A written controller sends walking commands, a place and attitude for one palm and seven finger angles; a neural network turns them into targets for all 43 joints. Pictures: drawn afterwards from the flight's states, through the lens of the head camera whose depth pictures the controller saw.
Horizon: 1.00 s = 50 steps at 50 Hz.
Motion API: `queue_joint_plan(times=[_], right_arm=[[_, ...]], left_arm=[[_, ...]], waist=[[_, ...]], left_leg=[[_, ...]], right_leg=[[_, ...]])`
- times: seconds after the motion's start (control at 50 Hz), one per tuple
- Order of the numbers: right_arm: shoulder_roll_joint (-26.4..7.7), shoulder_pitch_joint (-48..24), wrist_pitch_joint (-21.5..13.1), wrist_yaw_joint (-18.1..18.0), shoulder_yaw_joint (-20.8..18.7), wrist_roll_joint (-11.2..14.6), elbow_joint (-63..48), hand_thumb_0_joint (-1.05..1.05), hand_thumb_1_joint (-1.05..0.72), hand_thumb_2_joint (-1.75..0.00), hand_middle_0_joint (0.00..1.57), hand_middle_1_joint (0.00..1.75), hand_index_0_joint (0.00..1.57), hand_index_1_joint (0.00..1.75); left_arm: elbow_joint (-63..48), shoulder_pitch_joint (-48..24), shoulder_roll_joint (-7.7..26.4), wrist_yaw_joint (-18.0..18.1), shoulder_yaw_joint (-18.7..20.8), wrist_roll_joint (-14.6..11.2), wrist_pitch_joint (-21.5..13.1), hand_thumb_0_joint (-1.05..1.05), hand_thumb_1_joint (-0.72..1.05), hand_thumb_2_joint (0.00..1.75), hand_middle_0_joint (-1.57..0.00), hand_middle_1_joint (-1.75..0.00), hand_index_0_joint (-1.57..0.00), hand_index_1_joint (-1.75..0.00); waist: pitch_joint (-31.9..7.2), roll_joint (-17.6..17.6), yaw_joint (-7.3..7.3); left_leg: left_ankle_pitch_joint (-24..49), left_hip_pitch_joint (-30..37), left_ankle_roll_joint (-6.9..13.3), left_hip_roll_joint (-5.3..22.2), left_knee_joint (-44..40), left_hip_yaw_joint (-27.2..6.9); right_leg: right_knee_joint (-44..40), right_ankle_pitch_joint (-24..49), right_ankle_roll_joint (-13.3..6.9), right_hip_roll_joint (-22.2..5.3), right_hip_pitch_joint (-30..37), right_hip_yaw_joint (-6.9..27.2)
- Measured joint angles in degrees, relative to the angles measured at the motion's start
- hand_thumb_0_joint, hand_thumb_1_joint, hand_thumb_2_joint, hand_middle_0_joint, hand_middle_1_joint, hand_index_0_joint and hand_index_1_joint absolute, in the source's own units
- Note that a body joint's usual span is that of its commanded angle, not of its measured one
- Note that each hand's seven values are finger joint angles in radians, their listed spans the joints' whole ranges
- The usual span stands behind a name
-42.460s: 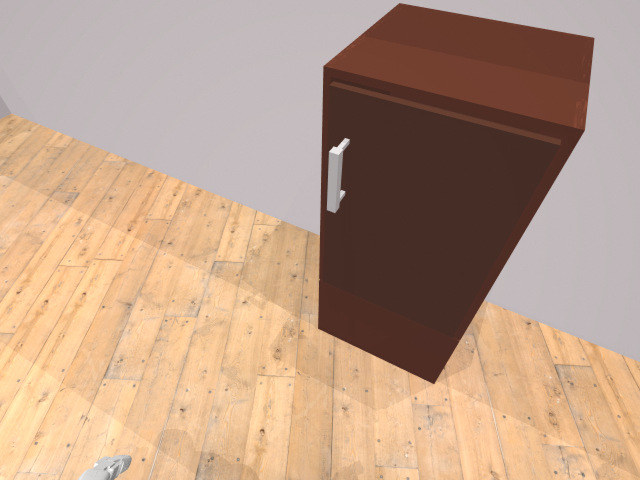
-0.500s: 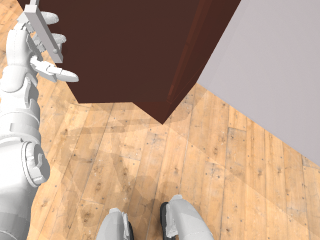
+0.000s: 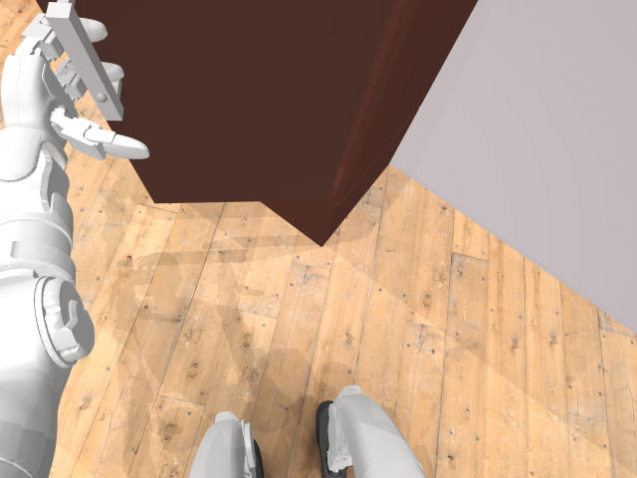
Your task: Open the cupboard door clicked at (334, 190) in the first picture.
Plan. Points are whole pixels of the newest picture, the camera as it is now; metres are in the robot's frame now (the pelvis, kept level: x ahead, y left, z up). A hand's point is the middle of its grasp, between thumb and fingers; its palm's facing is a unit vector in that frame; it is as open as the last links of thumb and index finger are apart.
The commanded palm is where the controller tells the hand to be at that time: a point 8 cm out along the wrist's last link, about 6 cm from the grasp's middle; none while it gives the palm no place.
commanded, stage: close the thumb around the handle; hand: left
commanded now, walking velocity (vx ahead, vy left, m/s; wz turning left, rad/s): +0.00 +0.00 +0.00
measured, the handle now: (93, 56) +0.60 +0.20 +0.06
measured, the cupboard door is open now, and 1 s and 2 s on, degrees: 42 43 89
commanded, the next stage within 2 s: pull the door open along its arc in 0.68 s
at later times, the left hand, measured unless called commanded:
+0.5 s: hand (108, 93) +0.55 +0.19 +0.06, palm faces -0.04 -1.00 -0.01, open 7.2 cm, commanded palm +0.53 +0.21 +0.06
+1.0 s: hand (112, 100) +0.54 +0.18 +0.06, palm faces -0.02 -1.00 -0.02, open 5.5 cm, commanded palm +0.50 +0.22 +0.06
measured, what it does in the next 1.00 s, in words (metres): stands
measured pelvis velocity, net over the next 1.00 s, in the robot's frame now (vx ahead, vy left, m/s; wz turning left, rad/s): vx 0.01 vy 0.00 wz -0.01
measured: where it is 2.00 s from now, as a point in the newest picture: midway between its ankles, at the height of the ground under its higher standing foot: outside the picture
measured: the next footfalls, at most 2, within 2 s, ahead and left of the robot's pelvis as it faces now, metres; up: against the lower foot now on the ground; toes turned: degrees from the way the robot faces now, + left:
none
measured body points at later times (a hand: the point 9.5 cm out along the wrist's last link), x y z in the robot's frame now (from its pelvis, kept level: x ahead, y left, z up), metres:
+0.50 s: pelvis +0.00 +0.01 +0.00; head +0.17 +0.04 +0.41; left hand +0.55 +0.24 +0.06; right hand -0.03 -0.25 -0.10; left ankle -0.02 +0.08 -0.66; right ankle +0.04 -0.12 -0.66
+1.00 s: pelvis +0.01 +0.00 +0.00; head +0.17 +0.02 +0.42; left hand +0.54 +0.23 +0.07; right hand -0.01 -0.26 -0.10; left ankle -0.02 +0.08 -0.66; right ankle +0.04 -0.12 -0.66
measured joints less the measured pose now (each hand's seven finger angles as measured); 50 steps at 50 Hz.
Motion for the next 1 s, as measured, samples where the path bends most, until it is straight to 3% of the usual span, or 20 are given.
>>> queue_joint_plan(times=[0.1, 0.2, 0.62, 0.88, 1.0], right_arm=[[-0.05, -0.34, -0.30, -0.11, 0.22, -0.11, -0.07, 0.01, -0.91, -0.90, 0.21, 0.30, 0.20, 0.30], [-0.05, -0.19, -0.33, -0.04, 0.19, -0.26, -0.39, 0.00, -0.91, -0.90, 0.21, 0.30, 0.20, 0.30], [0.56, 0.92, 0.29, 0.56, -0.02, -0.62, 0.35, 0.00, -0.91, -0.90, 0.21, 0.30, 0.20, 0.30], [0.25, 0.51, 0.23, 0.46, -0.18, -0.41, -0.03, 0.01, -0.91, -0.90, 0.21, 0.30, 0.20, 0.30], [0.16, 0.54, 0.59, 0.56, -0.73, 0.14, -0.89, 0.01, -0.91, -0.90, 0.21, 0.30, 0.20, 0.30]], left_arm=[[1.83, -1.80, 0.56, 0.18, -0.01, 0.74, 0.69, -0.01, -0.45, 0.32, -0.30, -1.20, -0.30, -1.20], [1.29, -1.40, 0.83, 0.31, 0.36, 1.01, 0.30, -0.01, -0.29, 0.39, -0.31, -1.22, -0.31, -1.22], [0.36, -0.90, -1.37, 2.72, -0.63, 0.86, 0.66, 0.01, 0.74, 0.83, -0.37, -1.33, -0.39, -1.33], [-0.28, 0.11, -0.90, 2.16, 0.18, 0.99, 0.13, 0.00, 0.77, 0.82, -0.36, -1.35, -0.36, -1.34], [-4.79, 4.97, -2.33, 1.24, 0.49, -0.66, 0.39, 0.00, 0.77, 0.80, -0.36, -1.35, -0.36, -1.35]], waist=[[-0.07, -0.03, -0.62], [-0.05, 0.10, -0.78], [-0.54, 0.76, -0.50], [-0.14, 0.45, -0.32], [-0.56, 0.41, 0.42]], left_leg=[[-0.07, -0.85, 0.13, -0.15, 0.63, -0.19], [-0.26, -1.32, 0.32, -0.11, 1.03, 0.12], [-0.33, -0.46, 0.44, -0.32, 0.22, 0.16], [-0.31, 0.21, 0.03, -0.03, -0.21, 0.25], [-0.12, 2.00, -0.10, 0.21, -1.74, 0.88]], right_leg=[[0.47, -0.07, 0.08, -0.17, -0.69, -0.16], [0.80, -0.06, 0.27, -0.12, -1.26, 0.16], [-0.06, -0.10, 0.58, -0.19, -0.35, 0.31], [0.02, -0.29, 0.10, 0.14, -0.07, 0.45], [-1.13, -0.06, 0.01, 0.52, 1.25, 1.09]])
